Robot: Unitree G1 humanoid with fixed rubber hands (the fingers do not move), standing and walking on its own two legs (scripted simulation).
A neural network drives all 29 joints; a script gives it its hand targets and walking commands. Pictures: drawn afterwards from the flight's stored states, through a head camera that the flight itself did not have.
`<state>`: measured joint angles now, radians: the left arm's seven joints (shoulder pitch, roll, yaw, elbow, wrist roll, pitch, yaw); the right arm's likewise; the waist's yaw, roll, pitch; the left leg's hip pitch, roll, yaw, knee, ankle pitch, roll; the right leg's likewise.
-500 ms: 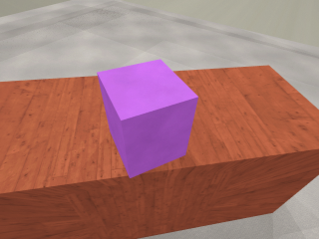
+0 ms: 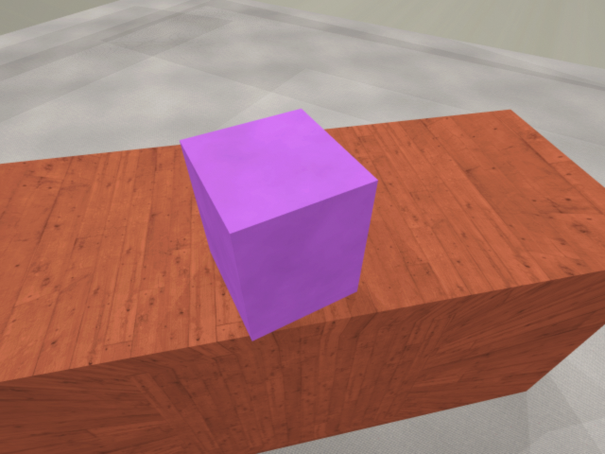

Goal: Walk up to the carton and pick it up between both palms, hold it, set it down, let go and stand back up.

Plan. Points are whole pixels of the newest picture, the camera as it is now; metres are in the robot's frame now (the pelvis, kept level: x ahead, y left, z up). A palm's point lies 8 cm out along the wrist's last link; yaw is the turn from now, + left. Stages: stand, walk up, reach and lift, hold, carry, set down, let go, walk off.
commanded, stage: stand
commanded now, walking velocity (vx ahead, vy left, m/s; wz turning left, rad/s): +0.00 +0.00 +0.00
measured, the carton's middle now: (277, 223) +0.46 +0.05 +0.05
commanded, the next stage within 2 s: none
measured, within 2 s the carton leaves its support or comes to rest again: neither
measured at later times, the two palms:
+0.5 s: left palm out of the picture -0.02 +0.19 -0.15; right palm out of the picture -0.03 -0.19 -0.15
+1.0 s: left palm out of the picture -0.02 +0.19 -0.15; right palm out of the picture -0.02 -0.19 -0.15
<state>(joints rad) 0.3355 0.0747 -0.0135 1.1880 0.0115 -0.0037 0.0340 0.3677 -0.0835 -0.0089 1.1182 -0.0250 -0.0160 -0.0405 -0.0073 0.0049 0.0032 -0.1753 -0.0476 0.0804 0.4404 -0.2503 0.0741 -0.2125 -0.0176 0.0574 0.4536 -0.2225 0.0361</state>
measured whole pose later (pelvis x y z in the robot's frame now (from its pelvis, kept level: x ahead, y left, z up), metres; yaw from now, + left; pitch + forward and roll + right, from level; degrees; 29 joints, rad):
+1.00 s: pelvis +0.02 +0.00 +0.00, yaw +0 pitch -2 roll +0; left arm 0.30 0.07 -0.01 1.22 0.01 0.00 0.05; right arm 0.34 -0.08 -0.01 1.17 -0.02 -0.02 -0.05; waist -0.01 0.00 0.04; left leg -0.11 -0.06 0.07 0.41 -0.27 0.08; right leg -0.15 -0.03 0.05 0.45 -0.25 0.04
